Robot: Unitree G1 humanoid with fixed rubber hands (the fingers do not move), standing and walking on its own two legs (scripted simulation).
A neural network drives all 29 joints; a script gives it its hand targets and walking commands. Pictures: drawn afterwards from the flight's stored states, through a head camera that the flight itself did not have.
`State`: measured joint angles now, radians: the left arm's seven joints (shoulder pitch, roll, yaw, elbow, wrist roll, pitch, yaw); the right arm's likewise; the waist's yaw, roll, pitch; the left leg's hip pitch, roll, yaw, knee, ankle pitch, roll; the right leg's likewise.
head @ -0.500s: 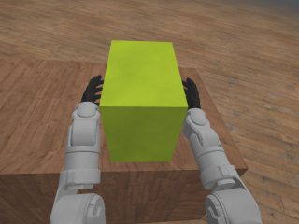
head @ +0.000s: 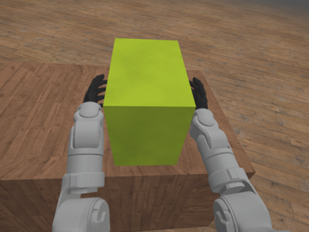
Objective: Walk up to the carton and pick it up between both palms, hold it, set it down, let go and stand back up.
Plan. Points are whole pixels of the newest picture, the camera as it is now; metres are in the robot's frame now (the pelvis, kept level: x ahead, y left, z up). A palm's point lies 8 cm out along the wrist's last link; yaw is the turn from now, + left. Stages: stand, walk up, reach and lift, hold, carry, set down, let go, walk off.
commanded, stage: reach and lift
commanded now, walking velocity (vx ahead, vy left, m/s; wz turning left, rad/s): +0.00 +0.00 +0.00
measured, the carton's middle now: (146, 102) +0.42 +0.00 +0.14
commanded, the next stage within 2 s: hold in 0.28 s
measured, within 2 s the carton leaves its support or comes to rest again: neither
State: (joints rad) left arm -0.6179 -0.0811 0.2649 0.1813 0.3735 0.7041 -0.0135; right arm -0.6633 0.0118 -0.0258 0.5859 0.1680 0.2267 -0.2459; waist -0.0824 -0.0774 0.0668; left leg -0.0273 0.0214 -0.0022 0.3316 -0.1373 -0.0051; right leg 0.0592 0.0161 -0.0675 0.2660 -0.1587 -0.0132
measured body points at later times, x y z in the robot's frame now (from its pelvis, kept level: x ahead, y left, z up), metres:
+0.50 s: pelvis -0.01 +0.00 +0.00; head -0.06 +0.03 +0.44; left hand +0.37 +0.14 +0.19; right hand +0.37 -0.13 +0.19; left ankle +0.04 +0.12 -0.75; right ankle +0.01 -0.11 -0.75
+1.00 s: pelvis +0.00 +0.00 +0.00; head -0.05 +0.03 +0.44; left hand +0.37 +0.14 +0.19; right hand +0.37 -0.13 +0.19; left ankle +0.04 +0.12 -0.75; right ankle +0.01 -0.11 -0.75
